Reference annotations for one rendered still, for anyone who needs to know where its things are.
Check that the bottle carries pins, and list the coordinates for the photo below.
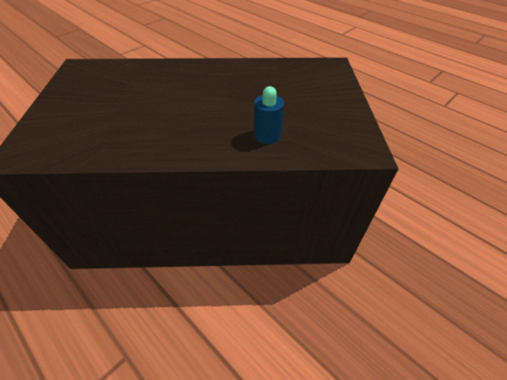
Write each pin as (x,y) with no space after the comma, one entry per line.
(268,116)

